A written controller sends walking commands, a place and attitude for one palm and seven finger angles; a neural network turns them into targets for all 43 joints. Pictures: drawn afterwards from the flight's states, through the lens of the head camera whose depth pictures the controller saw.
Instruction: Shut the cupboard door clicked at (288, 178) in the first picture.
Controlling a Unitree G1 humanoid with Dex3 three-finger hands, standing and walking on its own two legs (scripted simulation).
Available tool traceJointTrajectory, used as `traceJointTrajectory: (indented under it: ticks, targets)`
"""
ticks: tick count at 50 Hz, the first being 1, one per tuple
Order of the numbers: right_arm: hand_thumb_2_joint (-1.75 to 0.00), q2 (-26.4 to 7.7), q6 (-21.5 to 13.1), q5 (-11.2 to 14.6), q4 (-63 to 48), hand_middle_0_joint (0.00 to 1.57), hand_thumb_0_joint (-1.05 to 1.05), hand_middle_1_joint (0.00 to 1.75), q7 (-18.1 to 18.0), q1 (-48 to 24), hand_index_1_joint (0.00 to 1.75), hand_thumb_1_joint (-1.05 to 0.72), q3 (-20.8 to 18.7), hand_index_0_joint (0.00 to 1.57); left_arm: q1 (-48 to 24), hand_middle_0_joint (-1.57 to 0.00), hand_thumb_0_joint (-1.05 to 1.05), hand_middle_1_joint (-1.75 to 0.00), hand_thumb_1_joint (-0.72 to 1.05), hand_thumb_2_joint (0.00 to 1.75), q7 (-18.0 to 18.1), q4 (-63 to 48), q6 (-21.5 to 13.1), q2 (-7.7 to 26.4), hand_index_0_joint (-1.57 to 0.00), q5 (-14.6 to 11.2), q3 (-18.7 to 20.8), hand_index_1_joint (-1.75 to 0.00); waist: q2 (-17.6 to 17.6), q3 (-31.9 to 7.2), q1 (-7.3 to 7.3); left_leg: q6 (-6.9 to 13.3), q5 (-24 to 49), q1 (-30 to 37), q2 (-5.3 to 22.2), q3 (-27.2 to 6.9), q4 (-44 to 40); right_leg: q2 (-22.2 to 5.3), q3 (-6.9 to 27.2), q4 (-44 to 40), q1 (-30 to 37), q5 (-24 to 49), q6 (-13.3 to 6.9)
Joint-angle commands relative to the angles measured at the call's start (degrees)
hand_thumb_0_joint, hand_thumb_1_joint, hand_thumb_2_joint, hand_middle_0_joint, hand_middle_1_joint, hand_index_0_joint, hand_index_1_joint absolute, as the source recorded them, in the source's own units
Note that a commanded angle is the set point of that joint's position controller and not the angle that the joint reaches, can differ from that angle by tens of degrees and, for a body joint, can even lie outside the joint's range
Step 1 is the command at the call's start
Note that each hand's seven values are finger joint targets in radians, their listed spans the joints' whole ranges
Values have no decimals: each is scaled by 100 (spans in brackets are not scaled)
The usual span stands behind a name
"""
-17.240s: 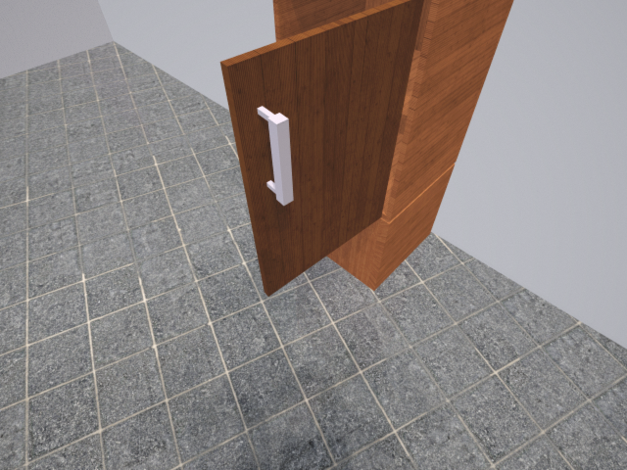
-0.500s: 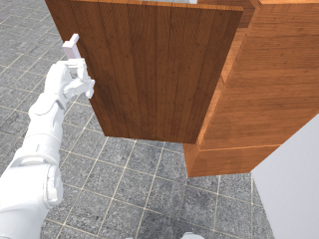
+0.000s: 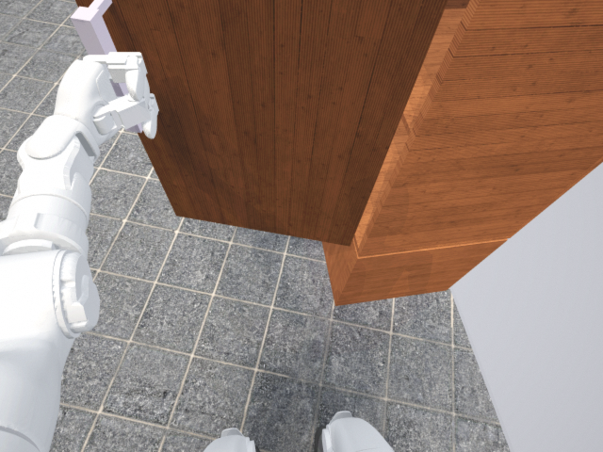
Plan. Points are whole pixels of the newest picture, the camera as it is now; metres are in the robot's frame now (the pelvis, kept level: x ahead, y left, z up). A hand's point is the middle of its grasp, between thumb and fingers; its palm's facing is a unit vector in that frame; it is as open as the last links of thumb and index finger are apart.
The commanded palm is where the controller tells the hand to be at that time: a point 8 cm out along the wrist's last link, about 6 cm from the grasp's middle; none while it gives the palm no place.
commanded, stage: push the door shut along its arc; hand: left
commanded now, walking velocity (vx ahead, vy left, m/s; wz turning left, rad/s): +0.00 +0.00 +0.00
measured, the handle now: (121, 69) +0.60 +0.18 +0.12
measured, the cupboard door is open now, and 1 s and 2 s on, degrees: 71 63 56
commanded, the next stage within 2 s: pull the fist back off the door in 0.90 s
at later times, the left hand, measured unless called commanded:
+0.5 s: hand (197, 68) +0.58 +0.08 +0.14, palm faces -0.40 -0.92 +0.02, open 3.1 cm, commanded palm +0.58 +0.13 +0.13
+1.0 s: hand (213, 62) +0.58 +0.06 +0.14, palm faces -0.43 -0.90 -0.01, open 3.5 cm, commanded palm +0.63 +0.08 +0.13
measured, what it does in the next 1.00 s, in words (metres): stands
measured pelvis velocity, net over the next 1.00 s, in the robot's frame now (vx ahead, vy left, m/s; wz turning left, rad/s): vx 0.01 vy -0.01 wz -0.01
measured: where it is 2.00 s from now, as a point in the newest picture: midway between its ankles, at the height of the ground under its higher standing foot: outside the picture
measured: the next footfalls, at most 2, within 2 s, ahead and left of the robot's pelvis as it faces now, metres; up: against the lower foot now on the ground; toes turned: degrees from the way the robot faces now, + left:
none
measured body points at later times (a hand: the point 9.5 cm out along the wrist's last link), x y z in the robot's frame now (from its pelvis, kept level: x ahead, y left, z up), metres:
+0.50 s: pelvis +0.01 +0.00 -0.01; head +0.16 +0.00 +0.42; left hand +0.59 +0.13 +0.14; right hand -0.05 -0.26 -0.11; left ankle +0.00 +0.09 -0.70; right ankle +0.01 -0.12 -0.70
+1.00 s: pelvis +0.01 -0.01 -0.02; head +0.17 +0.00 +0.40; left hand +0.60 +0.11 +0.14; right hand -0.06 -0.29 -0.12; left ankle +0.00 +0.09 -0.70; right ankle +0.01 -0.12 -0.70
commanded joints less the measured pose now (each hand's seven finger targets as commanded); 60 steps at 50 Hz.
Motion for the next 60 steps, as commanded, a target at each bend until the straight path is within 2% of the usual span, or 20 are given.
traceJointTrajectory:
  ticks: [1,5,7,10,13,18,22,26,28,31,34,39,43,50,51,52,54,56,58,60]
  targets:
    - [-90,-1076,-106,-34,-189,20,0,30,-64,943,30,-90,-407,20,-3540,-130,0,-150,90,90,-162,-1308,-310,786,-130,-91,-46,-150,522,-2639,-462,-14,2034,2263,29,-621,-291,239,216,-428,117,1409,-99]
    - [-90,-1094,-91,-67,-90,20,0,30,-61,1009,30,-90,-417,20,-3807,-130,0,-150,90,90,-219,-1197,-226,539,-130,-85,-246,-150,703,-2703,-545,-50,2343,2534,67,-716,-158,272,143,-333,-316,1394,-106]
    - [-90,-1123,-92,-68,-59,20,0,30,-77,1070,30,-90,-413,20,-3966,-130,0,-150,90,90,-188,-1061,-162,718,-130,-57,-142,-150,491,-2574,-620,-18,2039,2230,65,-693,-155,272,152,-338,-293,1247,-98]
    - [-90,-1116,-97,-96,-32,20,0,30,-80,1117,30,-90,-398,20,-4159,-130,0,-150,90,90,-150,-941,-92,657,-130,-41,-145,-150,695,-2726,-637,-30,2358,2398,64,-711,-65,300,135,-249,-438,1377,-118]
    - [-90,-1134,-80,-110,-64,20,0,30,-83,1219,30,-90,-384,20,-4255,-130,0,-150,90,90,-91,-946,-118,1150,-130,25,196,-150,740,-2944,-577,-28,2539,2257,31,-697,29,308,117,-115,-239,1580,-153]
    - [-90,-1111,-5,-150,-139,20,0,30,-51,1323,30,-90,-394,20,-4164,-130,0,-150,90,90,-87,-946,-121,1257,-130,151,293,-150,872,-3296,-518,-41,3108,2407,33,-694,152,345,116,14,-178,1945,-160]
    - [-90,-1122,105,-162,-225,20,0,30,-51,1387,30,-90,-386,20,-4131,-130,0,-150,90,90,-95,-662,42,1463,-130,316,339,-150,511,-2995,-577,-7,2688,1793,13,-566,149,338,160,-34,41,2039,-101]
    - [-90,-1125,182,-169,-282,20,0,30,-72,1467,30,-90,-403,20,-4200,-130,0,-150,90,90,-119,-720,34,1709,-130,366,490,-150,350,-3155,-577,20,2735,1655,-7,-482,188,358,201,-20,337,2326,-84]
    - [-90,-1096,197,-159,-255,20,0,30,-84,1466,30,-90,-401,20,-4362,-130,0,-150,90,90,-169,-706,37,1309,-130,277,219,-150,410,-3104,-691,46,2766,1719,-34,-431,218,383,180,-22,266,2418,-95]
    - [-90,-1125,224,-182,-156,20,0,30,-70,1496,30,-90,-424,20,-4598,-130,0,-150,90,90,-221,-749,45,1363,-130,319,161,-150,598,-3075,-736,25,2727,1839,-1,-467,260,396,179,-47,7,2243,-85]
    - [-90,-1116,195,-205,-8,20,0,30,-49,1502,30,-90,-445,20,-4956,-130,0,-150,90,90,-257,-870,30,915,-130,268,-162,-150,1039,-3200,-818,-1,3081,2403,33,-556,340,438,109,-1,-492,2101,-107]
    - [-90,-1136,137,-207,161,20,0,30,-78,1490,30,-90,-431,20,-5193,-130,0,-150,90,90,-274,-564,139,725,-130,203,-286,-150,864,-3011,-972,30,2838,2259,18,-548,419,460,53,15,-677,1922,-110]
    - [-90,-1125,60,-222,298,20,0,30,-97,1478,30,-90,-413,20,-5398,-130,0,-150,90,90,-226,-529,158,313,-130,130,-505,-150,910,-2931,-1091,69,2778,2297,15,-541,454,476,-43,76,-892,1785,-127]
    - [-90,-1145,-38,-206,420,20,0,30,-98,1324,30,-90,-400,20,-5556,-130,0,-150,90,90,-217,-356,152,286,-130,203,-635,-150,940,-3020,-1133,76,2398,1997,-12,-506,626,468,-37,181,-1002,1579,-123]
    - [-90,-919,-99,-257,105,20,0,30,-3,1699,30,-90,-282,20,-5807,-130,0,-150,90,90,1034,-350,363,828,-130,-166,826,-150,1146,-3033,-984,-5,2158,1163,119,-611,563,357,217,-39,-590,1598,-79]
    - [-90,-903,-130,-287,65,20,0,30,124,1765,30,-90,-257,20,-5598,-130,0,-150,90,90,1681,-226,472,544,-130,39,588,-150,1072,-3061,-998,-42,2023,953,106,-626,479,345,233,17,-461,1544,-38]
    - [-90,-894,-123,-417,32,20,0,30,279,1889,30,-90,-321,20,-5494,-130,0,-150,90,90,2457,-255,412,305,-130,261,625,-150,717,-3105,-1093,-32,2195,947,138,-739,522,307,184,114,-583,1565,47]
    - [-90,-857,-78,-613,-21,20,0,30,505,2042,30,-90,-338,20,-5616,-130,0,-150,90,90,3249,-602,135,260,-130,825,575,-150,909,-3269,-1069,-40,2367,906,107,-736,648,277,183,226,-664,1660,56]
    - [-90,-874,-32,-726,-41,20,0,30,682,2157,30,-90,-377,20,-5568,-130,0,-150,90,90,3555,-726,-226,414,-130,1440,402,-150,1053,-3562,-1059,-46,2669,1100,87,-759,780,267,161,382,-779,1752,34]
    - [-90,-907,61,-718,-81,20,0,30,772,2215,30,-90,-432,20,-5493,-130,0,-150,90,90,3489,-807,-391,531,-130,1698,265,-150,1063,-3838,-1001,-58,2712,1236,51,-705,711,273,190,348,-494,1930,11]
